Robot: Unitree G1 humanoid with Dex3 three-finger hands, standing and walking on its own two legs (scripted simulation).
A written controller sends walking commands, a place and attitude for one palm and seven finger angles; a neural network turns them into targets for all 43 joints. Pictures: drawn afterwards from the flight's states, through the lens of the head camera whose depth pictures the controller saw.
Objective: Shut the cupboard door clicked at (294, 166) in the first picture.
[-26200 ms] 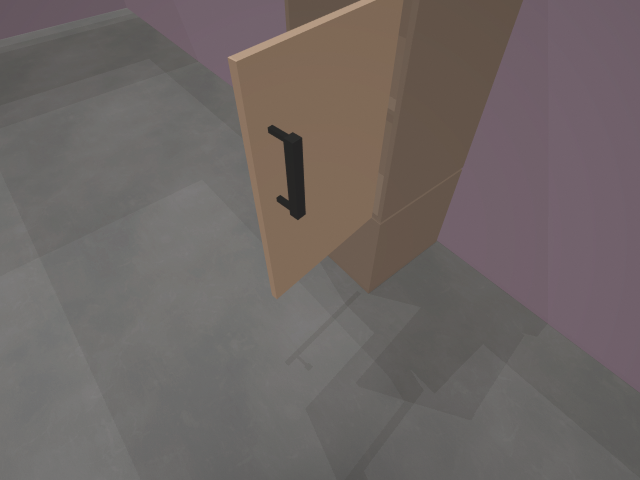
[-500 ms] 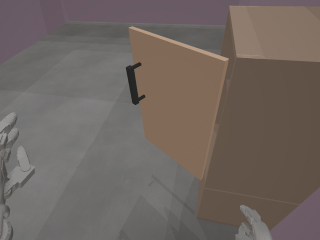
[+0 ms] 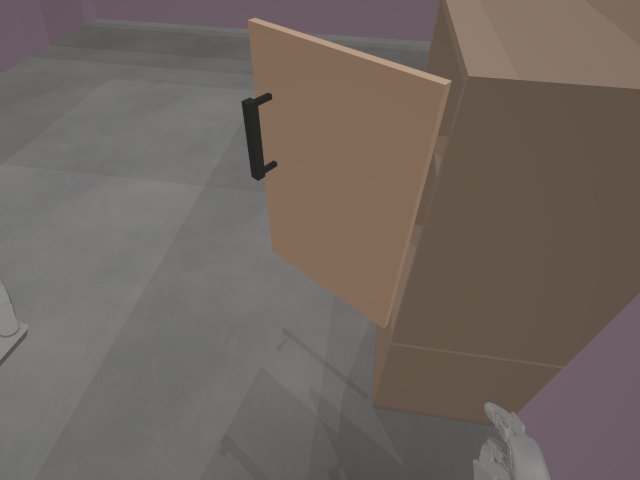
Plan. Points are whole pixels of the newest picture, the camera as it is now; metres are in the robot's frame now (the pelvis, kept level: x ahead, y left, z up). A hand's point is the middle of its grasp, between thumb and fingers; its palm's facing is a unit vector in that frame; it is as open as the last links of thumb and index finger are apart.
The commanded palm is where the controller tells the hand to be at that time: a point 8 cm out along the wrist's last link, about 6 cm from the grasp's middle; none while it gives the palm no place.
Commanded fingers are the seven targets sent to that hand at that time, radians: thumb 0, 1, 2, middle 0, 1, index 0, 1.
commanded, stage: step back with the hand held close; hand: left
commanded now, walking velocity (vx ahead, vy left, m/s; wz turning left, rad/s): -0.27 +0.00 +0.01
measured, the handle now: (262, 137) +0.72 +0.16 +0.06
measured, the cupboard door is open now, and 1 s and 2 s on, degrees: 58 58 58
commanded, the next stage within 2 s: stop stepping back and stand still in 1.10 s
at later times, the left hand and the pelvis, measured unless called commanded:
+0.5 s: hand (2, 392) +0.14 +0.26 +0.18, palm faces +0.53 -0.71 -0.46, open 7.4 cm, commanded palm +0.08 +0.29 +0.19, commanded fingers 0.00 0.90 0.90 -0.20 -0.30 -0.20 -0.30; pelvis -0.06 -0.02 -0.01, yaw +2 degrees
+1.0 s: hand out of the picture +0.02 +0.27 +0.18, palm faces +0.56 -0.72 -0.41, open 7.4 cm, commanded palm -0.05 +0.30 +0.19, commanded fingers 0.00 0.90 0.90 -0.20 -0.30 -0.20 -0.30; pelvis -0.15 -0.01 -0.01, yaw +8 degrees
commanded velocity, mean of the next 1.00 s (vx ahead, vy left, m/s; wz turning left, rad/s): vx -0.37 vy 0.00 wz -0.07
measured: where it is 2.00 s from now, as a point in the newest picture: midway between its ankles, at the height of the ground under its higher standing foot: outside the picture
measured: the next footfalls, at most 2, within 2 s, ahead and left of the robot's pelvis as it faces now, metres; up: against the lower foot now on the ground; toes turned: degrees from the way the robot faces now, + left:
right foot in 1.26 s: -0.30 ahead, -0.11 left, +0.00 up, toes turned -4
left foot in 1.40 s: -0.13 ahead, +0.07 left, +0.00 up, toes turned +2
